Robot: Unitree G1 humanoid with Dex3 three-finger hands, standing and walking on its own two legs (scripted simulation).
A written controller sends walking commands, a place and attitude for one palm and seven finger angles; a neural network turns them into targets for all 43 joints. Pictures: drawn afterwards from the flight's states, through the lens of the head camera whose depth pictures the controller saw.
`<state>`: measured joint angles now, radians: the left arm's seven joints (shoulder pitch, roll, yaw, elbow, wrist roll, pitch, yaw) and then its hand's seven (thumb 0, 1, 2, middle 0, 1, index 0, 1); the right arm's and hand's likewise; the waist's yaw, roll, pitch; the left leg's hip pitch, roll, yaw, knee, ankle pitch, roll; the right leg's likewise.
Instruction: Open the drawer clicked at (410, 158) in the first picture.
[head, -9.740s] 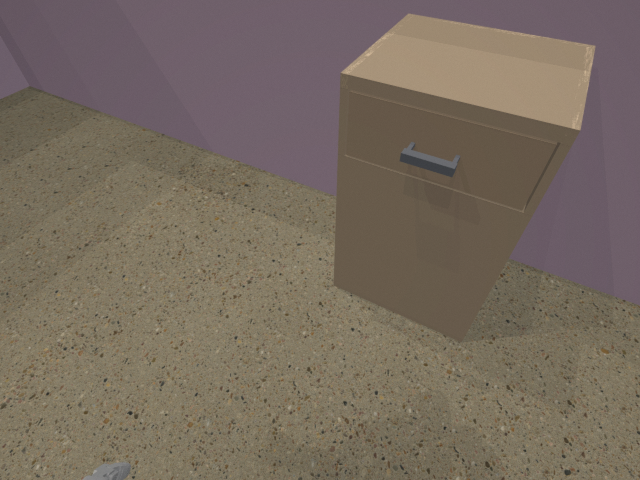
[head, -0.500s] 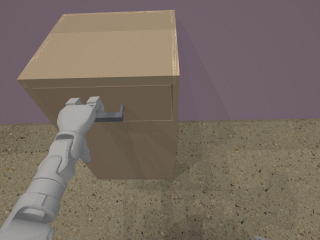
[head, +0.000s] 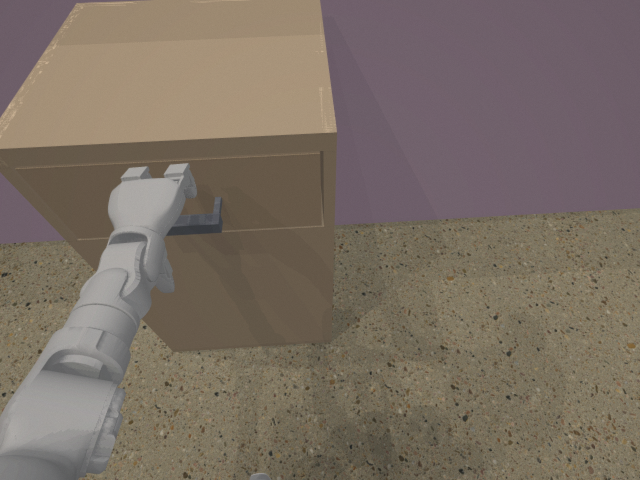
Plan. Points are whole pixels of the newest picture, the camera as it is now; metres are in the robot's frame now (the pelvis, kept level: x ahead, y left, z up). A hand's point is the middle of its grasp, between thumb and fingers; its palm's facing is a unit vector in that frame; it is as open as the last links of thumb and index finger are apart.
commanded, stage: move the hooked fingers above the handle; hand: left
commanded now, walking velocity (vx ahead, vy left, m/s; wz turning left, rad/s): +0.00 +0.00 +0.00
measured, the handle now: (184, 214) +0.52 +0.22 -0.03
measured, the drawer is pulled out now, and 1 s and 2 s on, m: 0.00 0.00 0.00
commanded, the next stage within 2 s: lower the fingers behind the handle in 0.80 s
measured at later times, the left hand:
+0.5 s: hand (172, 224) +0.46 +0.21 +0.03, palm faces -0.04 -0.05 -1.00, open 13.8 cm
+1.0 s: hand (168, 229) +0.45 +0.21 +0.03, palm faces -0.03 -0.04 -1.00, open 13.8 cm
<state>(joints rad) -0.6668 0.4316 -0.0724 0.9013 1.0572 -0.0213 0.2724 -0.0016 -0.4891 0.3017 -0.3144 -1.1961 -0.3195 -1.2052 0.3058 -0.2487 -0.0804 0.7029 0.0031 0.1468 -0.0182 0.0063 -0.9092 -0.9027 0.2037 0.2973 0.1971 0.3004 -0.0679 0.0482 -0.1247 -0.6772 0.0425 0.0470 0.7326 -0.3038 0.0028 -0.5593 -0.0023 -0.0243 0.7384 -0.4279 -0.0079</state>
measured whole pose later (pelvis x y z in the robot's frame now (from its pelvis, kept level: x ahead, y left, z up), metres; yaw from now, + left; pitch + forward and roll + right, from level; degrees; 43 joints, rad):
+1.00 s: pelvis +0.00 +0.00 +0.00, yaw +0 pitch +15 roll -1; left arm -0.66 0.42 -0.06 0.92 1.07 -0.04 0.31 0.00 -0.49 0.30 -0.31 -1.20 -0.32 -1.21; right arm 0.31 -0.25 -0.08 0.69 0.00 0.15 -0.01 0.00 -0.91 -0.90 0.20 0.30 0.20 0.30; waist -0.07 0.05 -0.14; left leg -0.70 0.05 0.05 0.75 -0.32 0.00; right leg -0.58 0.00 -0.02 0.75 -0.43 -0.01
